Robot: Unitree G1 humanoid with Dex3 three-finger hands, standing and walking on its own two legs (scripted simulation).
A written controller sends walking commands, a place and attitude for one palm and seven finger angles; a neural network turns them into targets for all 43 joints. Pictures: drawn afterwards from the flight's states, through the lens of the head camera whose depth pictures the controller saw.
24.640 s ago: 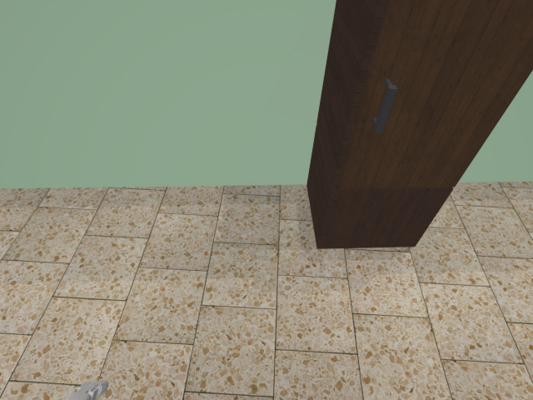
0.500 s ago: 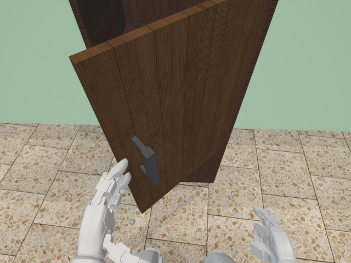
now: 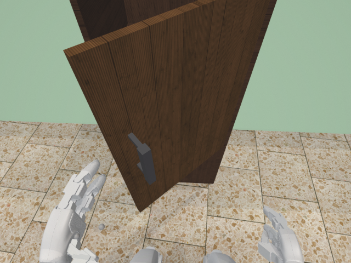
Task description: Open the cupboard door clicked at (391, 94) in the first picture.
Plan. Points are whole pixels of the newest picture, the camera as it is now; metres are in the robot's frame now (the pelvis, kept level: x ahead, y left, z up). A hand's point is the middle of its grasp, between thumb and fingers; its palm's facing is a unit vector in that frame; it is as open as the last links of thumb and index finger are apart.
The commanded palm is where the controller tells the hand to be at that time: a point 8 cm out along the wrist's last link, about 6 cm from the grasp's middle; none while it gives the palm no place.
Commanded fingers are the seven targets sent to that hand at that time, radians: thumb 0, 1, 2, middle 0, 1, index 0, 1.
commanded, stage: draw the hand back to the body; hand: left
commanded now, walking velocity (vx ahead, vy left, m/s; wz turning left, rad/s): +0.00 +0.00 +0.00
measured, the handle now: (142, 159) +0.31 +0.10 +0.08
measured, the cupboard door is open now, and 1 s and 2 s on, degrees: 43 43 43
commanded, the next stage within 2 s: step back with the hand held close in 1.46 s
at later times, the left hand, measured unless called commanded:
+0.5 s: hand (47, 205) +0.19 +0.21 +0.15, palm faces +0.14 -0.95 -0.26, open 15.6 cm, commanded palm +0.15 +0.26 +0.17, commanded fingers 0.00 -0.08 0.48 -0.17 -0.30 -0.17 -0.30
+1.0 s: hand out of the picture +0.21 +0.28 +0.23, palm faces +0.40 -0.82 -0.41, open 10.1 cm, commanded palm +0.16 +0.32 +0.25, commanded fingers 0.00 0.80 0.86 -0.20 -0.30 -0.20 -0.30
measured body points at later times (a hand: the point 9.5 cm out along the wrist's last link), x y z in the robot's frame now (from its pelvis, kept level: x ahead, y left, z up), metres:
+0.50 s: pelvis +0.01 +0.03 +0.04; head +0.01 +0.02 +0.49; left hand +0.17 +0.26 +0.17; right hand +0.20 -0.19 -0.01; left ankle +0.00 +0.12 -0.65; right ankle +0.02 -0.10 -0.65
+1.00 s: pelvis +0.02 +0.03 +0.08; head +0.01 +0.02 +0.53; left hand +0.19 +0.32 +0.25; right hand +0.21 -0.18 +0.01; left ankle +0.00 +0.12 -0.65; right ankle +0.02 -0.10 -0.65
